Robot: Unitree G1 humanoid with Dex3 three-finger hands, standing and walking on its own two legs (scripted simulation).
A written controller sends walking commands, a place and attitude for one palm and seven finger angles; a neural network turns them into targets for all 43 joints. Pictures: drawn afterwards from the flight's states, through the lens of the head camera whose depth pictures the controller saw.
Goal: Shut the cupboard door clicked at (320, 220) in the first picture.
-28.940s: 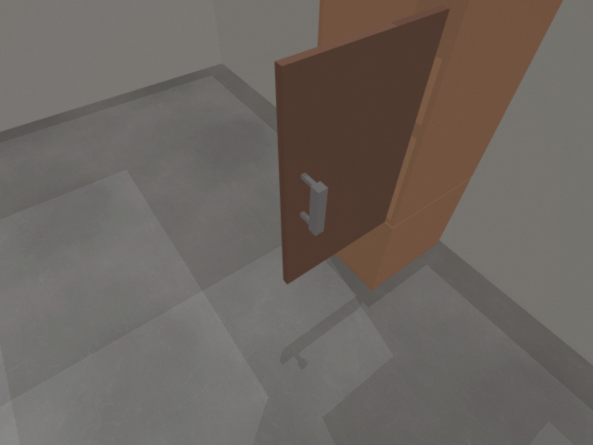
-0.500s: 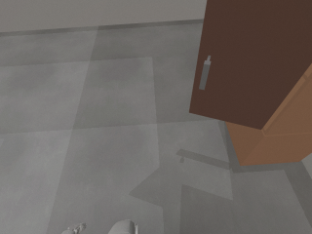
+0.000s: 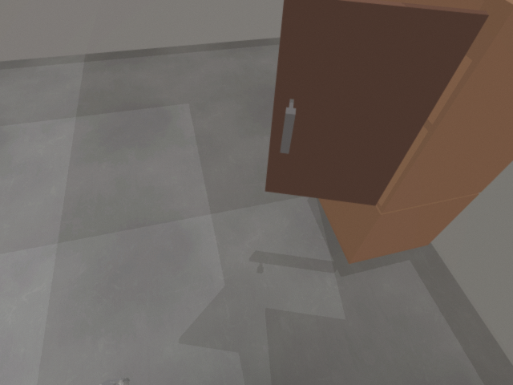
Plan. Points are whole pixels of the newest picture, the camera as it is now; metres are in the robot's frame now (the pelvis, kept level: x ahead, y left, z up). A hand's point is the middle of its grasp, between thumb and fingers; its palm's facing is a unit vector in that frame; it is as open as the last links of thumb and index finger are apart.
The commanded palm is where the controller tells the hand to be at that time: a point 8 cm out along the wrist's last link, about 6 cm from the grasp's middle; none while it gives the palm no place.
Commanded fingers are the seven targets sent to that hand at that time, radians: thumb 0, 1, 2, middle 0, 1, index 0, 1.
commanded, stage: take the last steps up to it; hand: left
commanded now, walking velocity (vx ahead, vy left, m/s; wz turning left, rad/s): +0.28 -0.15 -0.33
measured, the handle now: (288, 126) +0.69 -0.05 -0.04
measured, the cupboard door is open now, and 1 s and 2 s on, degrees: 68 68 68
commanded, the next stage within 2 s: come to a stop and stand still in 0.70 s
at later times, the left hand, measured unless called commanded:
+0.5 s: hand out of the picture +0.13 +0.16 -0.19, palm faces -0.12 -0.98 -0.14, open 7.4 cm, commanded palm none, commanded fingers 0.00 0.90 0.90 -0.20 -0.30 -0.20 -0.30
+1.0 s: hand (255, 288) +0.32 +0.02 -0.17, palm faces -0.16 -0.96 -0.21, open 7.2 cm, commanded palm none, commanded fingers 0.00 0.90 0.90 -0.20 -0.30 -0.20 -0.30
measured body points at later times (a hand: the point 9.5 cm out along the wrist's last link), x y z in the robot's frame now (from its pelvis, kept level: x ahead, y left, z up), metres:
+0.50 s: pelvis +0.09 -0.02 -0.01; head +0.11 +0.00 +0.44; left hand +0.14 +0.21 -0.18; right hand +0.09 -0.28 -0.13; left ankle +0.10 +0.08 -0.74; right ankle +0.01 -0.14 -0.67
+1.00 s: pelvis +0.21 -0.14 +0.00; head +0.25 -0.16 +0.44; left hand +0.33 +0.07 -0.15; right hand +0.18 -0.39 -0.16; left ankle +0.20 -0.02 -0.69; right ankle +0.21 -0.25 -0.74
